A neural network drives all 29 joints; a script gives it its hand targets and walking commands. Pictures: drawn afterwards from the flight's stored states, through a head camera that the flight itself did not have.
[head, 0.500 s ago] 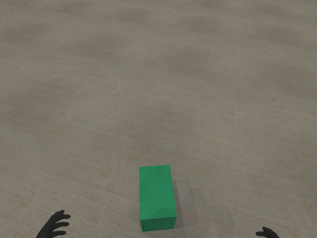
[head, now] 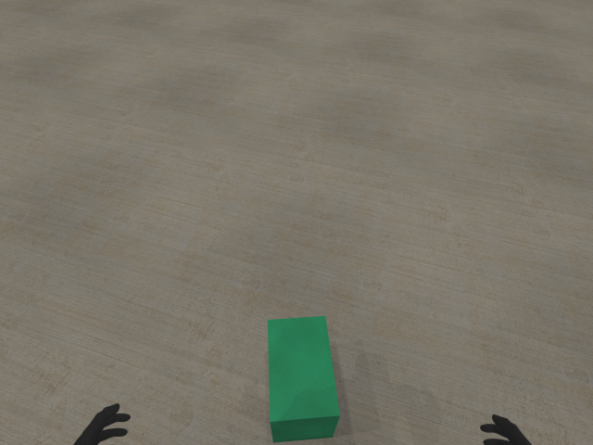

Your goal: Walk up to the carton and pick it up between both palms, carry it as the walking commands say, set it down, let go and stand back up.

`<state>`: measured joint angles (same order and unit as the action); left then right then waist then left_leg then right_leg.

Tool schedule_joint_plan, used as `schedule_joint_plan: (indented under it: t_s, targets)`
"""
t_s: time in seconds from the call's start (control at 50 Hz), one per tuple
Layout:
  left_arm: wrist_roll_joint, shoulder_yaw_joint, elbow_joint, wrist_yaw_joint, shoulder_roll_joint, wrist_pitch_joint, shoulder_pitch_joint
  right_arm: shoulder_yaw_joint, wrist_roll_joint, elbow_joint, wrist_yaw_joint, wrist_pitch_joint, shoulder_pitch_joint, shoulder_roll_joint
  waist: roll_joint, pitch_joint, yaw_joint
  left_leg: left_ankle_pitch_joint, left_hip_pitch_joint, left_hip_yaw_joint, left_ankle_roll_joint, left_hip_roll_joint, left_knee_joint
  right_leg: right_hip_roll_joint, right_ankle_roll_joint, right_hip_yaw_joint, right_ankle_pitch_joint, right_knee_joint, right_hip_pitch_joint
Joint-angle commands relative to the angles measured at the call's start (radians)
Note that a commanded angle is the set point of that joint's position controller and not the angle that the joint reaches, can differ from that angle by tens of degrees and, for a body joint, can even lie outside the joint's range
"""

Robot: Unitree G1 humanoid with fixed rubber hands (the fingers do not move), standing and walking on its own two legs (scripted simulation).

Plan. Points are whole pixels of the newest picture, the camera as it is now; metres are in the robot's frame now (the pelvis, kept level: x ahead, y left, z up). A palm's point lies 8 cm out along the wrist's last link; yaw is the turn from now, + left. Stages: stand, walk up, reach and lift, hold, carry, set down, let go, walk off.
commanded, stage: stand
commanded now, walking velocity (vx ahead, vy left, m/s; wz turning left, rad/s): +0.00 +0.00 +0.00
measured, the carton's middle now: (299, 378) +0.45 +0.00 -0.66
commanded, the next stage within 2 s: none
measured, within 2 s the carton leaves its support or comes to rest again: neither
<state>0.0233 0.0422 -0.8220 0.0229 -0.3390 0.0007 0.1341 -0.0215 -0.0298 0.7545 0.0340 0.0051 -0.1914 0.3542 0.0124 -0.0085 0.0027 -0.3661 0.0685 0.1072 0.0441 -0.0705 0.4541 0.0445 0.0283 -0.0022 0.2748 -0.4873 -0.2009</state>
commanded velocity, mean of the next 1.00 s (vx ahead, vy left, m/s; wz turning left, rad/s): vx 0.00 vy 0.00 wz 0.00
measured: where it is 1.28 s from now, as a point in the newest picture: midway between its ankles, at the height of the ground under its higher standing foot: outside the picture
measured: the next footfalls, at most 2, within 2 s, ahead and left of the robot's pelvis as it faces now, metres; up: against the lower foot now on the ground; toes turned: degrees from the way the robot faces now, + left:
none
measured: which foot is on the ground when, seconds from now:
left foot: down 0.00-1.00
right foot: down 0.00-1.00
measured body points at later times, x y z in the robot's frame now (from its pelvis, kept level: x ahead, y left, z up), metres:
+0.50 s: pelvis -0.03 +0.00 +0.01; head -0.03 -0.01 +0.46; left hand +0.09 +0.30 -0.10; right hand +0.08 -0.31 -0.10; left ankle -0.08 +0.10 -0.74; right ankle -0.01 -0.10 -0.74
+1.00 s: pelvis -0.03 -0.01 +0.01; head -0.04 -0.02 +0.46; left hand +0.07 +0.30 -0.10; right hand +0.06 -0.33 -0.11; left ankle -0.08 +0.10 -0.74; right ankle -0.01 -0.10 -0.74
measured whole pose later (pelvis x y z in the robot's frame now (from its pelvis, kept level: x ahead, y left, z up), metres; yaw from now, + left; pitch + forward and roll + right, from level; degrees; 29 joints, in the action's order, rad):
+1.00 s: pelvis -0.03 -0.01 +0.01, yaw +0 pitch -3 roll +0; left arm 0.01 0.01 -1.03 0.01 -0.38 0.02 0.10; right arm 0.00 -0.01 0.98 0.02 -0.01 -0.17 0.39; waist 0.01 -0.03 0.01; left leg -0.26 0.03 0.11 0.03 -0.06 0.33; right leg 0.05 0.04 -0.01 0.16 -0.36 -0.16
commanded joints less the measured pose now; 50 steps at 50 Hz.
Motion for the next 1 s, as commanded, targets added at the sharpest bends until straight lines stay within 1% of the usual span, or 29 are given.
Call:
schedule_joint_plan:
  t_s: [0.0,0.34,0.52,0.7,0.98]
  targets:
    - [-0.001,0.033,0.045,0.004,-0.151,0.014,-0.036,-0.039,0.001,-0.04,0.004,-0.014,0.014,0.158,0.006,0.064,-0.002,0.492,0.087,0.09,-0.05,0.144,-0.056,-0.131,0.018,-0.122,-0.398,0.019,0.148]
    - [-0.003,0.019,-0.054,-0.001,-0.179,0.019,-0.059,-0.029,0.005,0.064,-0.006,-0.022,0.033,0.178,-0.005,0.009,0.005,0.311,0.094,0.101,-0.033,0.145,-0.145,-0.145,0.015,-0.146,-0.272,0.108,0.149]
    - [-0.005,0.009,-0.1,-0.004,-0.195,0.023,-0.065,-0.024,0.01,0.113,-0.011,-0.025,0.037,0.186,-0.009,-0.004,0.009,0.245,0.098,0.104,-0.025,0.147,-0.168,-0.15,0.015,-0.159,-0.218,0.142,0.141]
    - [-0.006,0.002,-0.134,-0.005,-0.208,0.027,-0.069,-0.019,0.013,0.15,-0.014,-0.027,0.04,0.193,-0.011,-0.004,0.009,0.23,0.093,0.103,-0.021,0.149,-0.175,-0.154,0.016,-0.168,-0.206,0.161,0.136]
    - [-0.009,-0.003,-0.171,-0.005,-0.219,0.028,-0.077,-0.012,0.016,0.187,-0.013,-0.027,0.045,0.2,-0.011,0.004,0.009,0.252,0.079,0.098,-0.019,0.153,-0.177,-0.158,0.016,-0.17,-0.238,0.172,0.144]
